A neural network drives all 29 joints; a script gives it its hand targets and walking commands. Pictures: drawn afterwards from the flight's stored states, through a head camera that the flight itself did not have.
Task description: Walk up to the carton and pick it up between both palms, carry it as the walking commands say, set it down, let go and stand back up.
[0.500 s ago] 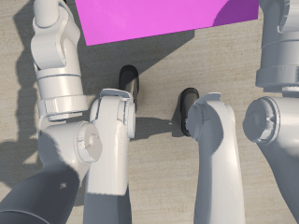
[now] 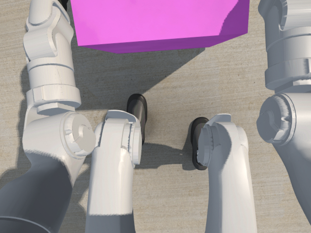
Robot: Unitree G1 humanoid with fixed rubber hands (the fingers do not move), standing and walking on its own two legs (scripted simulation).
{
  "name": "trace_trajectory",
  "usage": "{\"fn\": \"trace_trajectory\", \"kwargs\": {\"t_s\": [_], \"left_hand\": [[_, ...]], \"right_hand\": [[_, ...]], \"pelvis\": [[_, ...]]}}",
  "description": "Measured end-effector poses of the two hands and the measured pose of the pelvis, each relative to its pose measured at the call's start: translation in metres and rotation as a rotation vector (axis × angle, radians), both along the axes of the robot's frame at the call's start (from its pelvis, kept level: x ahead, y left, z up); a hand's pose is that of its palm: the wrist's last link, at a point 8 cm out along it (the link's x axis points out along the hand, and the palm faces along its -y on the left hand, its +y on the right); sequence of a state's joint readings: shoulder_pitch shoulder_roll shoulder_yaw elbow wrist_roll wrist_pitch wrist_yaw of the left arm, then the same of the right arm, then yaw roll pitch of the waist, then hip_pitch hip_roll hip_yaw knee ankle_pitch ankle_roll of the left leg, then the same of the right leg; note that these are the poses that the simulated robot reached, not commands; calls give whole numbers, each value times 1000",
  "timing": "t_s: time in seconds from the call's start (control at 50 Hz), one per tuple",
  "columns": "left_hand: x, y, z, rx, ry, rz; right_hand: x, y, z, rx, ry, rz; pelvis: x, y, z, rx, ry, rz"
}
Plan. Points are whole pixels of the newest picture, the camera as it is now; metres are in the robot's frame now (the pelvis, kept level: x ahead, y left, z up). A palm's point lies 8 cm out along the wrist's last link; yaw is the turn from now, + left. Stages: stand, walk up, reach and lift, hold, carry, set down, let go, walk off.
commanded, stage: set down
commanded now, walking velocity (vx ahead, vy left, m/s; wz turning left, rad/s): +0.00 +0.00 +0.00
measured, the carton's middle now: out of the picture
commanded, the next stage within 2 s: none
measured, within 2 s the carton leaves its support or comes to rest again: neither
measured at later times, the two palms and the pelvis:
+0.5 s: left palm (56, 0) +0.51 +0.25 -0.17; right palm out of the picture +0.57 -0.14 -0.17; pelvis -0.01 -0.01 -0.03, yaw +1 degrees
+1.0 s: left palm out of the picture +0.51 +0.25 -0.17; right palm out of the picture +0.57 -0.14 -0.17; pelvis -0.01 -0.01 -0.03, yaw +1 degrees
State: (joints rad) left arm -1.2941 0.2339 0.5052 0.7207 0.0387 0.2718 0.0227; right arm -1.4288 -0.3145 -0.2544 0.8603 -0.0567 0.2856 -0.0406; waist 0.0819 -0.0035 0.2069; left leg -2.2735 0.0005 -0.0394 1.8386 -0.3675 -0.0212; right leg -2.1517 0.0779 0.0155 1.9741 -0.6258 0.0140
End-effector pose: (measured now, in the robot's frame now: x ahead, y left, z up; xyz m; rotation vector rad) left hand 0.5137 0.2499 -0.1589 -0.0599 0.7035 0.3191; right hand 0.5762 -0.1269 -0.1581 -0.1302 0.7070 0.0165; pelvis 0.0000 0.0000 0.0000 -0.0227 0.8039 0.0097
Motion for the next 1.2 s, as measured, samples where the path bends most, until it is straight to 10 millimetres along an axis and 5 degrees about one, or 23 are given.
{"fn": "trace_trajectory", "kwargs": {"t_s": [0.26, 1.2], "left_hand": [[-4, -3, -5, 12, -26, 3], [-1, -1, -11, -4, -25, -19]], "right_hand": [[-5, -6, -7, 14, -17, 23], [-4, -10, -13, 72, -30, 52]], "pelvis": [[-9, -2, -25, 8, -49, -1], [-11, -4, -29, 15, -79, -5]]}}
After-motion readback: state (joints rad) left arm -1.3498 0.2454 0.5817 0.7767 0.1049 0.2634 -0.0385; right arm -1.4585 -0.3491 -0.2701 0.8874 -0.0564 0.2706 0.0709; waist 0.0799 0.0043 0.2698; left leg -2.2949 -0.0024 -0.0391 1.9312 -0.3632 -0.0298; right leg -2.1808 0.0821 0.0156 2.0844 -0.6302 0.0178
